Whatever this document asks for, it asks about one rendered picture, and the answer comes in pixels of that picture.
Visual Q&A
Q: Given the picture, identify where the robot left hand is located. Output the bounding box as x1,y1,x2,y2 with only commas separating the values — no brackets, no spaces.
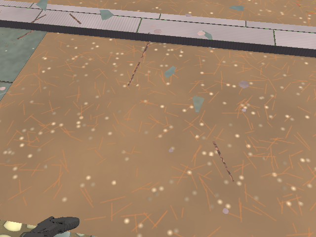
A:
23,216,80,237

